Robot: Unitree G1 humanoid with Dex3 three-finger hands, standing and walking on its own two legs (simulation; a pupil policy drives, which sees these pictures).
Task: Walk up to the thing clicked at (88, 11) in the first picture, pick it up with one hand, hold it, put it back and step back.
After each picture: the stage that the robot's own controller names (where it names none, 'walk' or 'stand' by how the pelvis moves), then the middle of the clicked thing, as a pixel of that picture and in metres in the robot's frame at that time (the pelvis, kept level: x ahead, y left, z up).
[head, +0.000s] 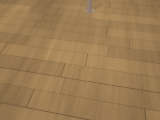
stand; (89, 4) +2.18 -0.09 -0.65
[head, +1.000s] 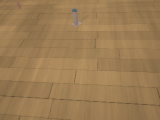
walk; (75, 17) +2.04 +0.24 -0.63
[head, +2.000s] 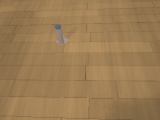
walk; (59, 34) +1.42 +0.37 -0.65
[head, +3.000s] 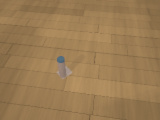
walk; (61, 67) +0.94 +0.25 -0.64
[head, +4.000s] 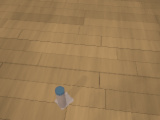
walk; (61, 97) +0.59 +0.19 -0.62
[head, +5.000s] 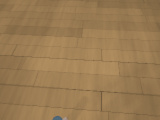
stand; out of the picture +0.38 +0.20 -0.63
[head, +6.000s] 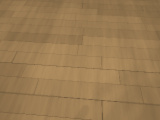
stand; out of the picture +0.34 +0.17 -0.66
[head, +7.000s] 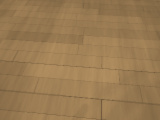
stand; out of the picture +0.36 +0.18 -0.66
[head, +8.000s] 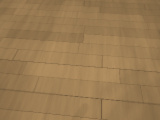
stand; out of the picture +0.35 +0.19 -0.66
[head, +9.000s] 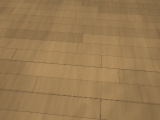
stand; out of the picture +0.34 +0.19 -0.66
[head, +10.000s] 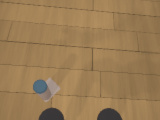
go down; (43, 91) +0.39 +0.20 -0.46
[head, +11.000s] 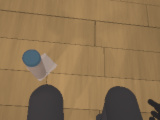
go down; (36, 66) +0.43 +0.23 -0.29
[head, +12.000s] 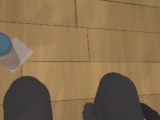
close in; (6, 54) +0.42 +0.25 -0.20
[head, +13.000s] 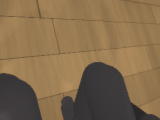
close; out of the picture +0.41 +0.28 -0.15
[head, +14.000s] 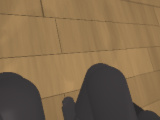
lift; out of the picture +0.39 +0.28 -0.15
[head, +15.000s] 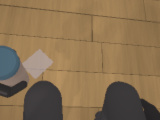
lift; (12, 73) +0.32 +0.24 -0.03
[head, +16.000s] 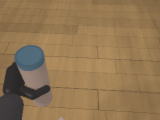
hold; (37, 81) +0.33 +0.16 +0.08
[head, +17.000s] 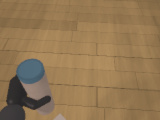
hold; (39, 91) +0.31 +0.16 +0.02
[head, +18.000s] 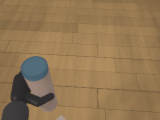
hold; (42, 88) +0.32 +0.15 +0.03
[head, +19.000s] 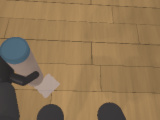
crouch; (26, 66) +0.39 +0.19 -0.04
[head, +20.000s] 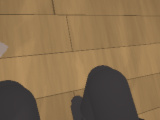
lower; out of the picture +0.43 +0.27 -0.15
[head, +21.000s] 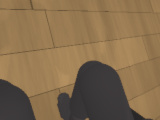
lower; out of the picture +0.43 +0.30 -0.16
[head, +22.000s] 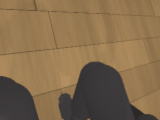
lower; out of the picture +0.42 +0.30 -0.16
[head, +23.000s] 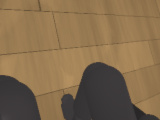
lower; out of the picture +0.41 +0.30 -0.16
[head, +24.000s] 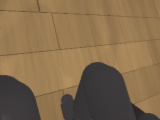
rest; out of the picture +0.40 +0.29 -0.16
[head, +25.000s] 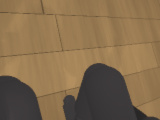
withdraw; out of the picture +0.40 +0.27 -0.16
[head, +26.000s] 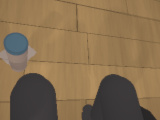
stand; (17, 55) +0.42 +0.24 -0.20
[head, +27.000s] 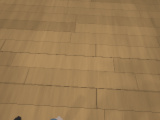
stand; out of the picture +0.35 +0.17 -0.58
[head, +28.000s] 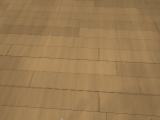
stand; out of the picture +0.36 +0.18 -0.60
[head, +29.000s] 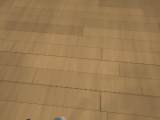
stand; out of the picture +0.36 +0.17 -0.61
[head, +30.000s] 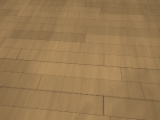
walk; out of the picture +0.37 +0.17 -0.66
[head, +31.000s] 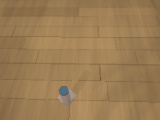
walk; (65, 96) +0.53 +0.18 -0.64
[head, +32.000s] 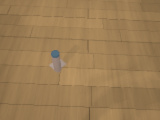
walk; (56, 61) +0.84 +0.23 -0.63
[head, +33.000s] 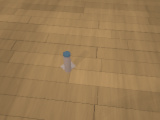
stand; (67, 62) +1.01 +0.18 -0.64
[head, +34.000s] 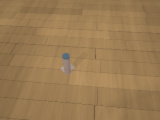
stand; (66, 64) +1.02 +0.18 -0.66
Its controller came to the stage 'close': yes
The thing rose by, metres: 0.68
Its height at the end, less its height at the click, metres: +0.00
